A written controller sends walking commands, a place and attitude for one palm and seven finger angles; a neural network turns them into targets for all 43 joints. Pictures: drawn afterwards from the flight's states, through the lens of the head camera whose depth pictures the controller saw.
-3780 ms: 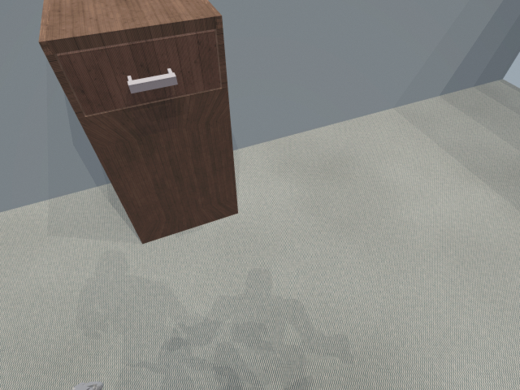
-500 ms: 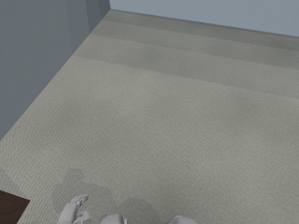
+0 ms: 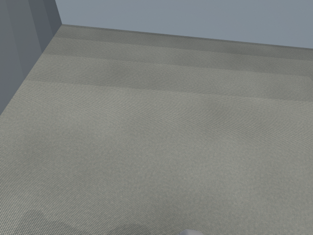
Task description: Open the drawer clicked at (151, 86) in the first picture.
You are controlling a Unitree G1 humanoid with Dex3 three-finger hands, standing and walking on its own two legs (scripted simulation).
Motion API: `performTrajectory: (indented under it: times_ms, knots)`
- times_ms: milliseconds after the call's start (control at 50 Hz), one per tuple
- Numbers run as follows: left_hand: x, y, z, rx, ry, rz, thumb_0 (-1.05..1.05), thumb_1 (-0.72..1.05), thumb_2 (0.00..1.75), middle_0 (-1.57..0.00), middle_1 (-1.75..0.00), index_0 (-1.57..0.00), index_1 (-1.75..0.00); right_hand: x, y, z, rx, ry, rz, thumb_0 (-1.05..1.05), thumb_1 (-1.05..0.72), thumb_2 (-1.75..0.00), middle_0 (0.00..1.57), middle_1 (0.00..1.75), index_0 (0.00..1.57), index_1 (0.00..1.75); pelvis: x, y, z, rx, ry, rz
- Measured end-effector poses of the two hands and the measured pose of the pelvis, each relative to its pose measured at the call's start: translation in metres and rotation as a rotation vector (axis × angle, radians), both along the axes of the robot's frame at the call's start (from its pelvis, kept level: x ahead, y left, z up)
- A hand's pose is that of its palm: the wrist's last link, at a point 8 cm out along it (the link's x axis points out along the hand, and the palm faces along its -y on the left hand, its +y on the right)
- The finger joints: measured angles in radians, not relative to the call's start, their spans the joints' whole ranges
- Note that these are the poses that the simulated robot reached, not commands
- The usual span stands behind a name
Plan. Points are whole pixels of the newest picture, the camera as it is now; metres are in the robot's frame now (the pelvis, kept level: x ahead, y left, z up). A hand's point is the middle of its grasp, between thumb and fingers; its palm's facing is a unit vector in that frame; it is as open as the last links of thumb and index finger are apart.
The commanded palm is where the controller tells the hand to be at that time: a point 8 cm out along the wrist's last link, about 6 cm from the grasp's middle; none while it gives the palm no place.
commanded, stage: walk to a spot facing it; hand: left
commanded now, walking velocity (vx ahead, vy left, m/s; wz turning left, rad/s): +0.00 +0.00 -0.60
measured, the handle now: out of the picture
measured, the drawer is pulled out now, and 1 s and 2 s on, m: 0.00 0.00 0.00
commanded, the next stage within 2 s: turn to face it in 1.86 s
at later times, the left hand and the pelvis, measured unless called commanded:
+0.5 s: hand (114, 227) +0.16 +0.12 -0.16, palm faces -0.29 -0.93 -0.24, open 7.3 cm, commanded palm none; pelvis -0.01 -0.03 -0.01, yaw -18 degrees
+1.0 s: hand (111, 220) +0.18 +0.14 -0.17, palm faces -0.55 -0.81 -0.19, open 7.4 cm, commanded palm none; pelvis +0.00 +0.01 +0.00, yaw -37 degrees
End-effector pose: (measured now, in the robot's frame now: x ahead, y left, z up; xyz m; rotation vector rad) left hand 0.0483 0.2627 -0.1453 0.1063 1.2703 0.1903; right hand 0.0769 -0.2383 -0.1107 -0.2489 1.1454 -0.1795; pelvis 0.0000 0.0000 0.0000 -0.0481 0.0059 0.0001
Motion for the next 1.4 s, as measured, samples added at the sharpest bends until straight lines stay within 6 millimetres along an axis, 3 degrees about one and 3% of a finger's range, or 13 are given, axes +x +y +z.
performTrajectory:
  times_ms: [120,240,300,360,480,600,680,820,920,1000,1180,1280,1400]
  knots:
    - [0.039,-0.018,0.002,0.003,-0.001,-0.124,0.0,0.91,0.89,-0.2,-0.3,-0.2,-0.3,-0.058,-0.013,-0.013,0.022,0.095,-0.147,0.0,-0.9,-0.89,0.21,0.3,0.21,0.3,0.001,-0.004,-0.002,0.014,-0.002,-0.083]
    - [0.095,-0.059,0.007,0.034,-0.098,-0.273,0.0,0.91,0.89,-0.2,-0.3,-0.2,-0.3,-0.116,-0.035,-0.04,0.066,0.18,-0.286,0.0,-0.9,-0.89,0.21,0.3,0.2,0.3,0.0,-0.024,-0.016,0.041,-0.005,-0.169]
    - [0.112,-0.077,0.01,0.055,-0.156,-0.319,0.0,0.91,0.89,-0.2,-0.3,-0.2,-0.3,-0.134,-0.046,-0.052,0.074,0.218,-0.331,0.0,-0.9,-0.89,0.21,0.3,0.2,0.3,-0.002,-0.032,-0.022,0.038,-0.01,-0.2]
    - [0.117,-0.086,0.017,0.062,-0.163,-0.345,0.0,0.91,0.89,-0.2,-0.3,-0.2,-0.3,-0.134,-0.051,-0.047,0.072,0.207,-0.36,0.01,-0.9,-0.89,0.2,0.3,0.2,0.3,-0.004,-0.035,-0.016,0.043,-0.015,-0.236]
    - [0.119,-0.092,0.019,0.048,-0.134,-0.41,0.0,0.91,0.89,-0.21,-0.3,-0.2,-0.3,-0.111,-0.053,-0.032,0.059,0.089,-0.389,0.01,-0.9,-0.89,0.2,0.3,0.2,0.3,-0.005,-0.032,-0.008,0.051,-0.013,-0.309]
    - [0.122,-0.077,0.006,0.022,-0.099,-0.451,0.0,0.91,0.89,-0.21,-0.3,-0.2,-0.3,-0.088,-0.044,-0.019,0.018,-0.014,-0.409,0.0,-0.9,-0.89,0.2,0.3,0.2,0.3,-0.003,-0.013,-0.01,0.042,-0.009,-0.384]
    - [0.129,-0.06,-0.01,0.003,-0.075,-0.467,0.0,0.91,0.89,-0.21,-0.3,-0.2,-0.3,-0.086,-0.029,-0.011,-0.027,-0.061,-0.429,0.0,-0.9,-0.89,0.2,0.3,0.2,0.3,0.0,0.004,-0.017,0.038,-0.009,-0.435]
    - [0.138,-0.047,-0.002,-0.006,-0.025,-0.541,0.0,0.91,0.89,-0.2,-0.3,-0.2,-0.3,-0.119,0.001,0.001,-0.023,-0.022,-0.51,0.0,-0.9,-0.89,0.21,0.3,0.2,0.3,0.004,0.018,-0.003,0.013,-0.014,-0.529]
    - [0.144,-0.056,0.002,0.004,0.007,-0.604,0.0,0.91,0.89,-0.2,-0.3,-0.2,-0.3,-0.153,0.017,-0.003,0.009,0.02,-0.608,0.0,-0.9,-0.89,0.21,0.3,0.21,0.3,0.004,0.018,0.0,0.009,-0.011,-0.593]
    - [0.154,-0.082,0.005,0.011,0.003,-0.681,0.0,0.91,0.89,-0.2,-0.3,-0.2,-0.3,-0.19,0.028,-0.014,0.048,0.069,-0.696,0.0,-0.9,-0.89,0.21,0.3,0.21,0.3,-0.002,0.013,-0.002,0.015,-0.011,-0.645]
    - [0.172,-0.165,0.015,0.024,-0.151,-0.85,0.0,0.91,0.89,-0.2,-0.3,-0.2,-0.3,-0.275,0.034,-0.051,0.137,0.179,-0.863,0.0,-0.9,-0.89,0.21,0.3,0.2,0.3,-0.024,-0.013,-0.018,0.034,-0.026,-0.745]
    - [0.165,-0.179,0.026,0.021,-0.142,-0.882,0.0,0.91,0.89,-0.2,-0.3,-0.2,-0.3,-0.274,0.018,-0.037,0.13,0.138,-0.888,0.01,-0.9,-0.89,0.2,0.3,0.2,0.3,-0.023,-0.024,-0.005,0.051,-0.034,-0.799]
    - [0.16,-0.175,0.021,0.017,-0.064,-0.914,0.0,0.91,0.89,-0.21,-0.3,-0.2,-0.3,-0.243,-0.011,-0.021,0.077,0.029,-0.902,0.01,-0.9,-0.89,0.2,0.3,0.2,0.3,-0.006,-0.035,0.001,0.052,-0.026,-0.86]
